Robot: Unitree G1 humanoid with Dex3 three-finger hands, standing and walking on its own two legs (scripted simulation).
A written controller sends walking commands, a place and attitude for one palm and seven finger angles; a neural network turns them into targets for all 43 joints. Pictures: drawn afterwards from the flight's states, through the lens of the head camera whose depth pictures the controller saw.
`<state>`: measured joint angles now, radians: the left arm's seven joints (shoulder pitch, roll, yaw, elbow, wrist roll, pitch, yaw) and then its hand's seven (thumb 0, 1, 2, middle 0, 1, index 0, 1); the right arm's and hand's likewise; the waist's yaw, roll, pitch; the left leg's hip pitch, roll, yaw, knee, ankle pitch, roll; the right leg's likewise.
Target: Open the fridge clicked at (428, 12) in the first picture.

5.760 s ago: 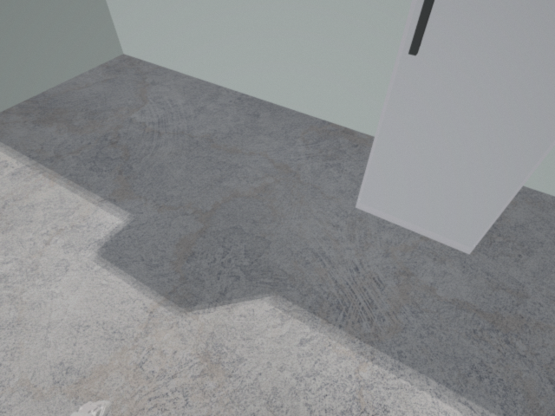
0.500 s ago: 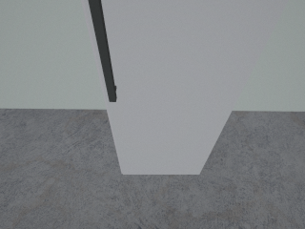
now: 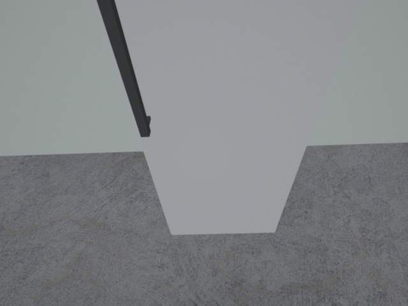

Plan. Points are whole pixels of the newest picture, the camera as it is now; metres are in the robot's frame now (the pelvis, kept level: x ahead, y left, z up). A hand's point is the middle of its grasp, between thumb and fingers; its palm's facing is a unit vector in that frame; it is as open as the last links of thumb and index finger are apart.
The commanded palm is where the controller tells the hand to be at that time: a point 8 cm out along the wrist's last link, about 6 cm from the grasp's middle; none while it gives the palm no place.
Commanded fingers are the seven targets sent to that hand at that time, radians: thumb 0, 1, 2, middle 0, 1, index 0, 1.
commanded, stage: look again from close up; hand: left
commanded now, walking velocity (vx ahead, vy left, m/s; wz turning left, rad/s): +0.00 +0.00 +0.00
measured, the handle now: (128, 62) +0.53 +0.19 +0.23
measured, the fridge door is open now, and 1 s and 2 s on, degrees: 0 0 0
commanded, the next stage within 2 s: raise the hand to about handle height in 0.54 s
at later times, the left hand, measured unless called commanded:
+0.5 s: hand out of the picture +0.03 +0.17 -0.17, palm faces +0.02 -0.97 -0.23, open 7.4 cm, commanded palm none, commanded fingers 0.00 0.90 0.90 -0.20 -0.30 -0.20 -0.30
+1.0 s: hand (119, 282) +0.17 +0.17 -0.01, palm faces +0.05 -1.00 -0.03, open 8.3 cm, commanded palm +0.12 +0.24 -0.01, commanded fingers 0.00 0.46 0.71 -0.23 -0.58 -0.23 -0.58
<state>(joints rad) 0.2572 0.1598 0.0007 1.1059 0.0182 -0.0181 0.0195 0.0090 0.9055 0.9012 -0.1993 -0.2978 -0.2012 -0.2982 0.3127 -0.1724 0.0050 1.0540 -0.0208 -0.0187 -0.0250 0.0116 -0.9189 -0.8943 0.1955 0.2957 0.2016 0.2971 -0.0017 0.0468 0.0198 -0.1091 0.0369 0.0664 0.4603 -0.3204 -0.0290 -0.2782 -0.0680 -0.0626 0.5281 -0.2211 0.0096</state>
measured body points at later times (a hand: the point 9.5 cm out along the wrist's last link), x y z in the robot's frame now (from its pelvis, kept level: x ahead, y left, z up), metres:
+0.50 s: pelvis +0.00 -0.02 +0.00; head +0.02 -0.03 +0.45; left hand +0.03 +0.22 -0.15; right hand +0.00 -0.25 -0.16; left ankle -0.05 +0.14 -0.74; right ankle +0.04 -0.12 -0.74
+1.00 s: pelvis -0.03 -0.01 -0.06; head +0.02 +0.00 +0.38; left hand +0.16 +0.23 -0.01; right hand +0.21 -0.26 -0.10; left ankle -0.04 +0.14 -0.74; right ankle +0.04 -0.12 -0.74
